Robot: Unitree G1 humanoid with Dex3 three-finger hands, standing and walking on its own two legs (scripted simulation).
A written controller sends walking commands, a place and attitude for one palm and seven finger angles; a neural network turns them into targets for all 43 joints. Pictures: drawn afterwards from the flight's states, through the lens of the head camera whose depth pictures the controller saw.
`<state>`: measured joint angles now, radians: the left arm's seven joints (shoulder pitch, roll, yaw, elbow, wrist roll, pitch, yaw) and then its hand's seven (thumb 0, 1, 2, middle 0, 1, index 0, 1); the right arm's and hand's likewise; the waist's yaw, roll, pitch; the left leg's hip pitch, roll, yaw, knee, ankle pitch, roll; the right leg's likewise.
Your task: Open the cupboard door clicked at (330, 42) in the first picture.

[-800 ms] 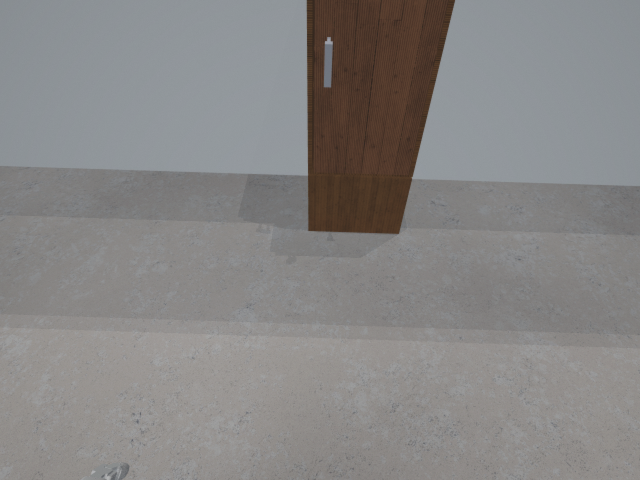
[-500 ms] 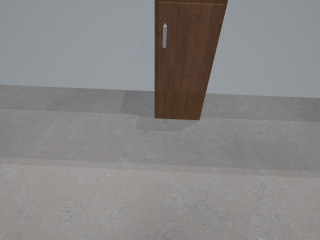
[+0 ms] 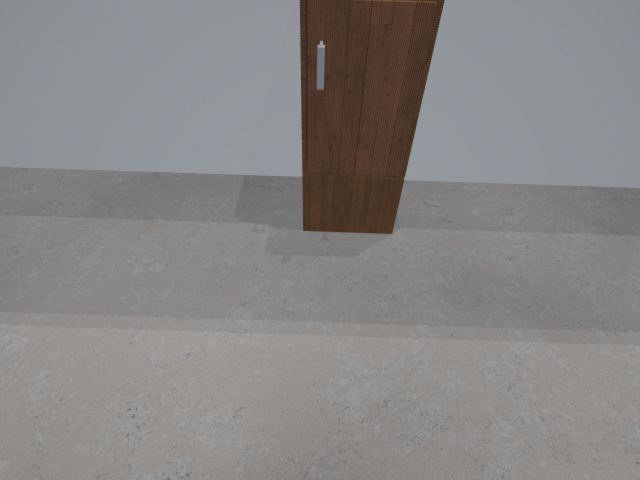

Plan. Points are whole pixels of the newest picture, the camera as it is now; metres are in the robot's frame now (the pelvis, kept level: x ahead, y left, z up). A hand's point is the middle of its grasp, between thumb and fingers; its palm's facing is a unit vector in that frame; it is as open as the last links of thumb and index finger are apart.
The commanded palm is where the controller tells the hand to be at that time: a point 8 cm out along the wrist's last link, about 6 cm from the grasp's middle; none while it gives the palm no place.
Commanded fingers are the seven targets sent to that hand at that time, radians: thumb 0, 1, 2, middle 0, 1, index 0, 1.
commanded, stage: stand and wait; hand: left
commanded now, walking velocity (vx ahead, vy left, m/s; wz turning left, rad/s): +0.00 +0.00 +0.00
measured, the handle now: (320, 65) +1.23 +0.06 -0.01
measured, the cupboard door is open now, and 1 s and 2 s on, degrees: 0 0 0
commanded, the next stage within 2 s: look at it before walking up in 0.02 s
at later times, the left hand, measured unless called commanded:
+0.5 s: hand out of the picture +0.07 +0.25 -0.16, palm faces -0.03 -0.95 -0.32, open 7.4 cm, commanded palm none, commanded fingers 0.00 0.90 0.90 -0.20 -0.30 -0.20 -0.30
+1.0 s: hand out of the picture +0.06 +0.21 -0.17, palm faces -0.09 -0.96 -0.25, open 7.4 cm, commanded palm none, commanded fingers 0.00 0.90 0.90 -0.20 -0.30 -0.20 -0.30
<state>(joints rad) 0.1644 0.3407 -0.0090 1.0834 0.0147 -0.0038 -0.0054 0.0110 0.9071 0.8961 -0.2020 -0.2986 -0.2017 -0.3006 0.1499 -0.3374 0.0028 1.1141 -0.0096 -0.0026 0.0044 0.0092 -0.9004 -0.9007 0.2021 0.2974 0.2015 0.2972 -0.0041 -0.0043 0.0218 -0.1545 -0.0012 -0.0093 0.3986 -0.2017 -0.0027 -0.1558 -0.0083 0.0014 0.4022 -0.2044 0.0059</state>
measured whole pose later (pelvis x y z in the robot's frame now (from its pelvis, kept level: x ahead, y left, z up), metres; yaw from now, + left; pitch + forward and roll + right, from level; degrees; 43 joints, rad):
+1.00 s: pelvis +0.04 -0.01 -0.01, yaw -7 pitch -1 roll +1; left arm 0.31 0.26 0.02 1.06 0.03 0.04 -0.03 0.01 0.91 0.90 -0.20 -0.30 -0.20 -0.30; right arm 0.23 -0.25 -0.02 1.07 -0.02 -0.01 0.00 0.01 -0.90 -0.90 0.20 0.30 0.20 0.30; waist 0.02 -0.01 -0.01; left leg -0.14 0.04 0.10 0.48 -0.32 -0.01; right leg -0.28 0.01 0.02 0.69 -0.42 -0.01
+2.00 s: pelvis +0.39 -0.03 +0.00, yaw -31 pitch -2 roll -1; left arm 0.19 0.22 0.11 0.95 0.04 0.05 -0.02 0.01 0.92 0.90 -0.19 -0.30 -0.19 -0.30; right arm 0.34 -0.16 -0.04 1.06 -0.01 -0.05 -0.03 0.00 -0.92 -0.90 0.20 0.30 0.20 0.30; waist -0.01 -0.04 0.04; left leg -0.11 0.06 0.36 0.44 -0.30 0.07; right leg -0.63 -0.09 -0.05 1.11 -0.16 0.05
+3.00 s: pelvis +0.45 -0.12 -0.01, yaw -27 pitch +1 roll +0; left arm 0.15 0.23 0.08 0.92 0.00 0.03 0.02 0.01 0.91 0.90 -0.20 -0.30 -0.20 -0.30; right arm 0.25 -0.22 -0.07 0.96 -0.02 0.05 0.00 0.01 -0.90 -0.90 0.20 0.30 0.20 0.30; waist -0.04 0.04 0.07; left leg -0.35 -0.03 -0.13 0.52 -0.18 -0.02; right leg -0.29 -0.02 -0.01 0.61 -0.35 0.06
